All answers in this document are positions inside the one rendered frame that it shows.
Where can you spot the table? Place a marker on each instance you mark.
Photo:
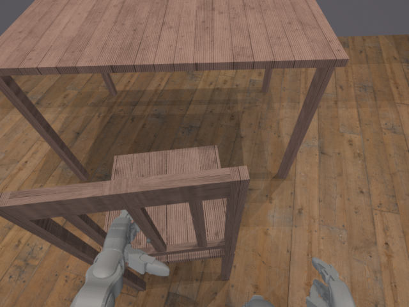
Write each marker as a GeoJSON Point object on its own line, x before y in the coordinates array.
{"type": "Point", "coordinates": [120, 36]}

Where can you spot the chair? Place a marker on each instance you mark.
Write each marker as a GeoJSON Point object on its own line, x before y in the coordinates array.
{"type": "Point", "coordinates": [176, 197]}

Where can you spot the right robot hand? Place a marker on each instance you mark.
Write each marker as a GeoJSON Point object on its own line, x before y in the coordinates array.
{"type": "Point", "coordinates": [336, 294]}

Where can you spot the left robot hand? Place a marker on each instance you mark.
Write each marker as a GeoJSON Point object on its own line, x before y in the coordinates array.
{"type": "Point", "coordinates": [122, 232]}

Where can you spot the left robot forearm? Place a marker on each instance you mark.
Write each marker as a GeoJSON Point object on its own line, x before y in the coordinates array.
{"type": "Point", "coordinates": [104, 281]}

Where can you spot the robot right shin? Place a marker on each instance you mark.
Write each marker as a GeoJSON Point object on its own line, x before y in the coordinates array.
{"type": "Point", "coordinates": [256, 297]}

